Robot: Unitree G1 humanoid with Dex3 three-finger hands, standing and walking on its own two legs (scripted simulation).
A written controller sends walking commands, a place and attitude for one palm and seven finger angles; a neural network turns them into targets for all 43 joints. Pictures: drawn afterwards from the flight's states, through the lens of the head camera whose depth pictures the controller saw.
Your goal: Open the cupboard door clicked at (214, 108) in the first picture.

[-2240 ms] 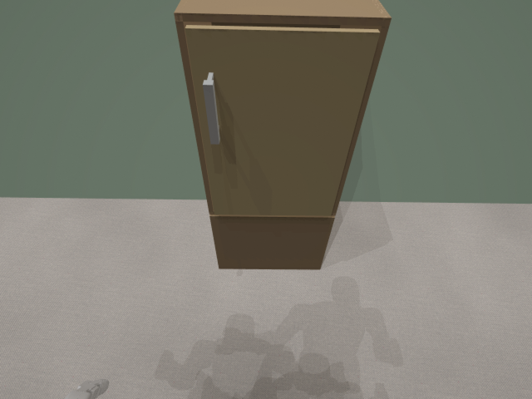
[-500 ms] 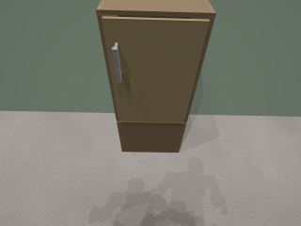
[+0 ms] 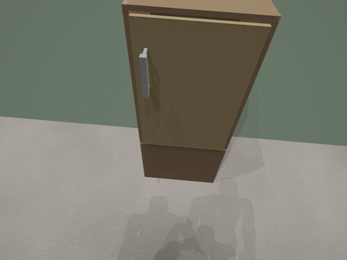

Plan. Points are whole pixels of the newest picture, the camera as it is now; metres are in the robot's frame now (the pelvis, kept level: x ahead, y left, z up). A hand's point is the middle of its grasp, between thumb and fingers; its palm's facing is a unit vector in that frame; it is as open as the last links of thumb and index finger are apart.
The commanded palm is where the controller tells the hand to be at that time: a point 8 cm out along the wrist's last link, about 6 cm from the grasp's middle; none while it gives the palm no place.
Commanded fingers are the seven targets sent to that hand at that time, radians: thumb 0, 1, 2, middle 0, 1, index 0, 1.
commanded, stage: take the last steps up to it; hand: left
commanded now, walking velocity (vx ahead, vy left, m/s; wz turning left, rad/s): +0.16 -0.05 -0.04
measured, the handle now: (145, 74) +0.64 +0.15 +0.06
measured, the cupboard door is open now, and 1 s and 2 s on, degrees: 0 0 0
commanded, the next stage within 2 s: come to a stop and stand still in 0.02 s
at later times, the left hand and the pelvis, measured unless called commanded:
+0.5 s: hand (112, 247) +0.17 +0.18 -0.16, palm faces -0.04 -0.97 -0.25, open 7.3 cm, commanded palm none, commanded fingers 0.00 0.90 0.90 -0.20 -0.30 -0.20 -0.30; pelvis +0.09 -0.01 +0.00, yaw -3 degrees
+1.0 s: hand out of the picture +0.06 +0.22 -0.18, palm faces +0.05 -0.98 -0.21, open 7.3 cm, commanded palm none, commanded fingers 0.00 0.90 0.90 -0.20 -0.30 -0.20 -0.30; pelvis +0.03 +0.02 +0.00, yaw -2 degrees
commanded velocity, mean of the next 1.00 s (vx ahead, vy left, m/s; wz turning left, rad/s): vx -0.06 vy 0.02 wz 0.00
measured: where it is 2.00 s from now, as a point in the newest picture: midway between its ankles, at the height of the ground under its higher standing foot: outside the picture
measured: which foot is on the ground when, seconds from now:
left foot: up 0.00-0.04, down 0.06-0.52, up 0.54-0.92, down 0.94-1.00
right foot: down 0.00-0.08, up 0.10-0.48, down 0.50-0.96, up 0.98-1.00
